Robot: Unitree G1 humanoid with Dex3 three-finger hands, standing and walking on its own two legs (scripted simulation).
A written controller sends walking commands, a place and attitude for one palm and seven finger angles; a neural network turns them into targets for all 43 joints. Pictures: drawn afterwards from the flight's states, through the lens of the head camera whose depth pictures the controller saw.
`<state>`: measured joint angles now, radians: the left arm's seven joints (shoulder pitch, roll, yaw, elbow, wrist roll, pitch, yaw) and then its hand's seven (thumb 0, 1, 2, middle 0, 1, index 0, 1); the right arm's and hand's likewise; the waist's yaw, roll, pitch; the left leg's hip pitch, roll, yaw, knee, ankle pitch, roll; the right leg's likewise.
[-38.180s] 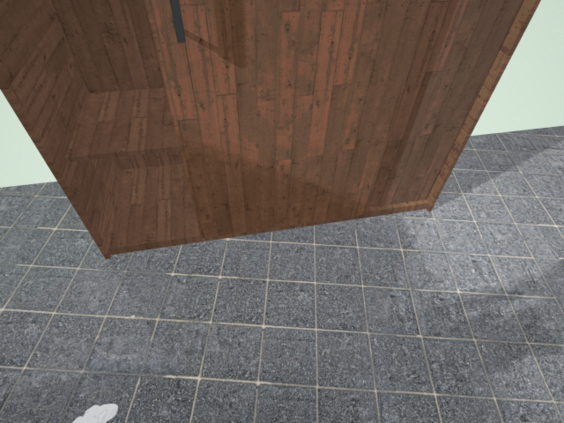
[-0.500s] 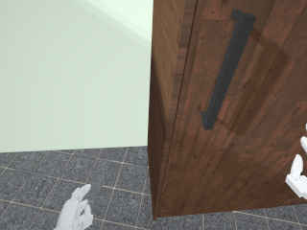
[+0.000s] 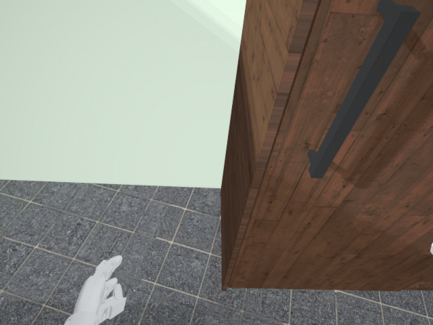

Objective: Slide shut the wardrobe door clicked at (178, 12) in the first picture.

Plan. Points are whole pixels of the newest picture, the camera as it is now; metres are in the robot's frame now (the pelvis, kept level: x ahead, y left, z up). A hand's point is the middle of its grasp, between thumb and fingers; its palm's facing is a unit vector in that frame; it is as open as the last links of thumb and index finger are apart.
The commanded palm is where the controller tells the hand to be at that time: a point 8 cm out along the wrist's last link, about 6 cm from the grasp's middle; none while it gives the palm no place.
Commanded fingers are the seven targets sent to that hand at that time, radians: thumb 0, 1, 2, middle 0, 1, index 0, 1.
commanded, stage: step back with the hand held close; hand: right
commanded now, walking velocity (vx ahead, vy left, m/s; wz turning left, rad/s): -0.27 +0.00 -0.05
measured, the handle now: (344, 105) +0.37 -0.16 +0.26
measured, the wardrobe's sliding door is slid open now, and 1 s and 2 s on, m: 0.00 0.00 0.00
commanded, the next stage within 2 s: stop stepping back and stand still in 1.52 s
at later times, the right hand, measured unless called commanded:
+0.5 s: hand out of the picture +0.14 -0.28 +0.15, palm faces +0.46 +0.77 -0.44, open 7.4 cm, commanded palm +0.08 -0.31 +0.17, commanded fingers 0.00 -0.90 -0.90 0.20 0.30 0.20 0.30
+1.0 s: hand out of the picture +0.09 -0.29 +0.16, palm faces +0.49 +0.74 -0.46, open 7.4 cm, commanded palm +0.04 -0.31 +0.17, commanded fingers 0.00 -0.90 -0.90 0.20 0.30 0.20 0.30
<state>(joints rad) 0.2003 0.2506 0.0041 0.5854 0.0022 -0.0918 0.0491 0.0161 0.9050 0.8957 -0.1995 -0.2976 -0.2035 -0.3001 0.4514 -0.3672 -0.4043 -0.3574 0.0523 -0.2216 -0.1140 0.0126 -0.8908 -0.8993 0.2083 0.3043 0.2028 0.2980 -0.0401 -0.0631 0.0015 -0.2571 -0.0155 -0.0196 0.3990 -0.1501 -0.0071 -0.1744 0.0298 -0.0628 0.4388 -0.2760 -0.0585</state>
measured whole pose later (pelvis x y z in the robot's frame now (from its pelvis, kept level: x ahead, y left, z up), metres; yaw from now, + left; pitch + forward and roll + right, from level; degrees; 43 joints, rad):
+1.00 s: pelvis -0.10 -0.01 -0.03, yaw -1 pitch +2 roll +3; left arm 0.21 0.20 0.02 0.58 0.03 -0.13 0.05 0.02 0.90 0.90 -0.20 -0.30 -0.20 -0.30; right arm 0.48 -0.42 -0.51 -0.51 0.02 -0.35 -0.11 0.01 -0.88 -0.90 0.22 0.31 0.21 0.30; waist -0.03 0.02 0.02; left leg -0.35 -0.07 -0.09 0.67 -0.34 -0.02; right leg -0.49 0.02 -0.04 0.71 -0.25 -0.09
